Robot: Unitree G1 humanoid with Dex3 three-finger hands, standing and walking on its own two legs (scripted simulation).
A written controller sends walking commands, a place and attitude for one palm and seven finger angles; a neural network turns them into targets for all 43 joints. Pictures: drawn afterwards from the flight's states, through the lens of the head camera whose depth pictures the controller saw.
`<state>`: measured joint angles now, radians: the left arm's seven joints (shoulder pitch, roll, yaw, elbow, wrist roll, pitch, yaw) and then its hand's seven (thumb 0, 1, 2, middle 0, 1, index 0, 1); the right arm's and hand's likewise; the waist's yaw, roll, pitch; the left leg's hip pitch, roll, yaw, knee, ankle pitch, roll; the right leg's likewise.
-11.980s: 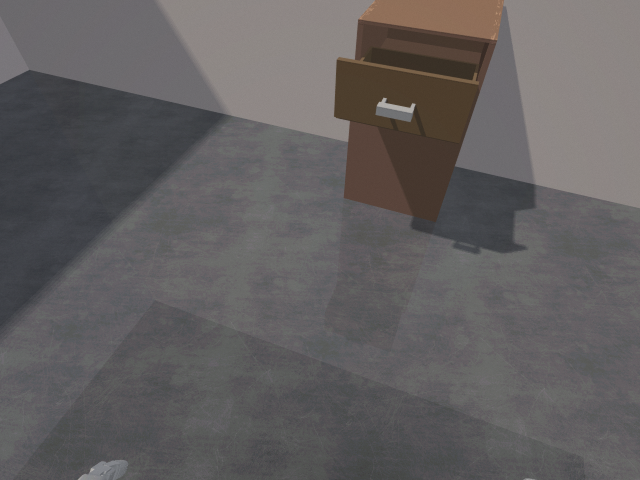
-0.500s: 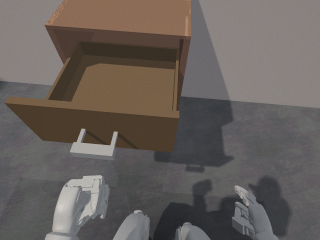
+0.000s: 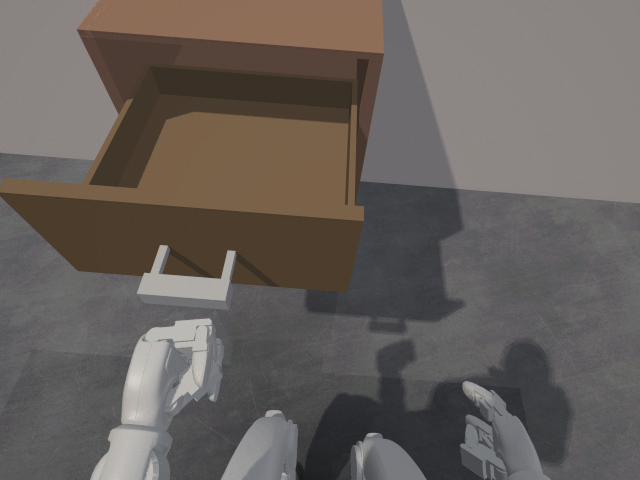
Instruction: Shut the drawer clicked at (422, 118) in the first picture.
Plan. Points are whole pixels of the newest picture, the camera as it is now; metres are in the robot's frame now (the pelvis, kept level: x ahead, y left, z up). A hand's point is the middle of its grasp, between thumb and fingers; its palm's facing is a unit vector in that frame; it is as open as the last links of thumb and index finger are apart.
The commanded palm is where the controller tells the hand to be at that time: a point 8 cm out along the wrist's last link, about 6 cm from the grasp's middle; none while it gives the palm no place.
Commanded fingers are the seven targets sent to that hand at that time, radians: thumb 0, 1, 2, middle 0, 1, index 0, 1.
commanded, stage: bring the fist close to the handle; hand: left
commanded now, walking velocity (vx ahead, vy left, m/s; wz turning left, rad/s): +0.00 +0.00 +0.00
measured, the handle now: (191, 273) +0.35 +0.18 +0.04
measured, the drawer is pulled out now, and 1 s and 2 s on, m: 0.29 0.23 0.10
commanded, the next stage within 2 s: push the drawer shut in 0.16 s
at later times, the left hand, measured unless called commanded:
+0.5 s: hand (233, 346) +0.27 +0.12 +0.03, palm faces -0.06 -1.00 -0.03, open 3.2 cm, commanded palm +0.26 +0.17 +0.04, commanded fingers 0.00 0.90 0.90 -1.40 -1.60 -1.40 -1.60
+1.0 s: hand (235, 299) +0.32 +0.12 +0.03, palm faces -0.07 -1.00 -0.04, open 3.0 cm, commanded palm +0.32 +0.18 +0.04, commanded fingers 0.00 0.90 0.90 -1.40 -1.60 -1.40 -1.60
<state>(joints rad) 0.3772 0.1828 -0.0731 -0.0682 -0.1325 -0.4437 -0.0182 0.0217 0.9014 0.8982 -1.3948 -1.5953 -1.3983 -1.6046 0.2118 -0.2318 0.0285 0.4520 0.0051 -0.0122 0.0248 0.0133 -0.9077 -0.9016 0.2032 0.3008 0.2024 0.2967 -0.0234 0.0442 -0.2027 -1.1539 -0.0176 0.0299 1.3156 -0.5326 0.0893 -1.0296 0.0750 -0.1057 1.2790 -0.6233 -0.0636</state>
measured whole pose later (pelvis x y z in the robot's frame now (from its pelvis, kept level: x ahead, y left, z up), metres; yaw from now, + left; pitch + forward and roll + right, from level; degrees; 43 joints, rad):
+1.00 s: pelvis +0.00 -0.01 +0.00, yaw +0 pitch +22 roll -4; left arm -0.06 0.22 0.00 0.29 -0.15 -0.41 -0.05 -0.02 0.81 0.91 -1.40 -1.60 -1.40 -1.60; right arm 0.20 -0.26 0.03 0.54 0.01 0.01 0.01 0.01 -0.91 -0.90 0.20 0.30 0.20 0.30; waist -0.05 0.04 -0.18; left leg -1.16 -0.01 0.02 1.30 -0.52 0.07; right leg -1.04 0.08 -0.12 1.26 -0.61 -0.08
